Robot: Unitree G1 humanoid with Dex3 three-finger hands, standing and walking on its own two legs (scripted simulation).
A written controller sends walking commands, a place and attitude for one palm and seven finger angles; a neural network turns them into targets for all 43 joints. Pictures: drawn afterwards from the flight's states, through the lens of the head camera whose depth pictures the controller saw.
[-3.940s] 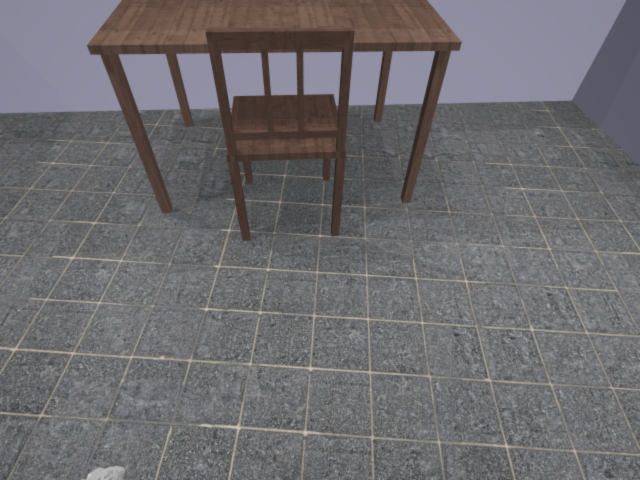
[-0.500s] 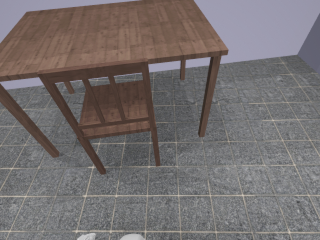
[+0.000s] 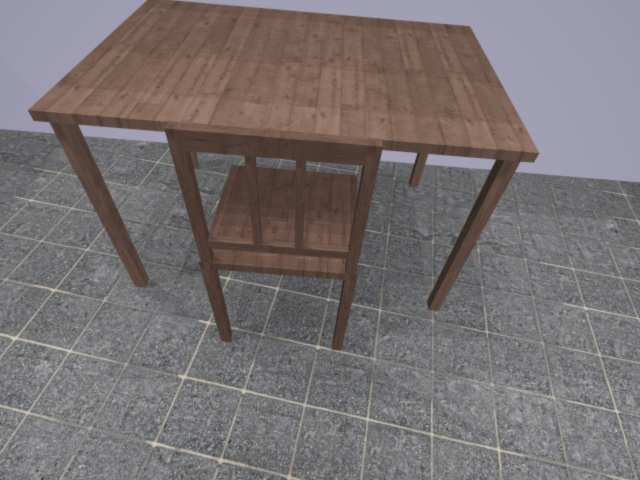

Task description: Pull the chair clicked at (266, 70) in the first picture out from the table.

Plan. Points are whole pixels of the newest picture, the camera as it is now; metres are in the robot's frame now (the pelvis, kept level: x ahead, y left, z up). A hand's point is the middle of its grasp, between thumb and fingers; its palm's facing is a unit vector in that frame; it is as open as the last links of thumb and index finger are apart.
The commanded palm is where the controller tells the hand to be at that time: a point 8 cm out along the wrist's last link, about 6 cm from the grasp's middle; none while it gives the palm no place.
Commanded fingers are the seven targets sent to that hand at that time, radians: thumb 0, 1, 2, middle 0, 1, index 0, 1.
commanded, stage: take the last steps up to it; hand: left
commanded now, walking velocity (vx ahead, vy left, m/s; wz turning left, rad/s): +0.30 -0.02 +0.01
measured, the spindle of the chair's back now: (254, 202) +0.67 +0.20 -0.12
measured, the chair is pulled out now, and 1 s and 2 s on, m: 0.00 0.00 0.00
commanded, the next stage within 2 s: come to a stop and stand still in 0.52 s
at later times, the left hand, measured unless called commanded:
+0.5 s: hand out of the picture +0.12 +0.13 -0.18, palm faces +0.09 -0.99 -0.12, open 7.3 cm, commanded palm none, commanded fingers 0.00 0.90 0.90 -0.20 -0.30 -0.20 -0.30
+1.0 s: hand (224, 376) +0.30 +0.18 -0.18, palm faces +0.02 -0.96 -0.29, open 7.3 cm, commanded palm none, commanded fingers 0.00 0.90 0.90 -0.20 -0.30 -0.20 -0.30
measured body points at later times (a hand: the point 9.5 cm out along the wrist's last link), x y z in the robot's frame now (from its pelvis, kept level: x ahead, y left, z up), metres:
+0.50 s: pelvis +0.15 -0.02 +0.00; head +0.17 -0.01 +0.44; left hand +0.12 +0.19 -0.17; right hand +0.20 -0.25 -0.15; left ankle +0.20 +0.10 -0.72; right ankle +0.09 -0.14 -0.74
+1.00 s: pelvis +0.24 -0.02 -0.02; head +0.28 -0.04 +0.43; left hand +0.30 +0.23 -0.16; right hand +0.28 -0.25 -0.18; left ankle +0.23 +0.10 -0.74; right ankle +0.27 -0.13 -0.75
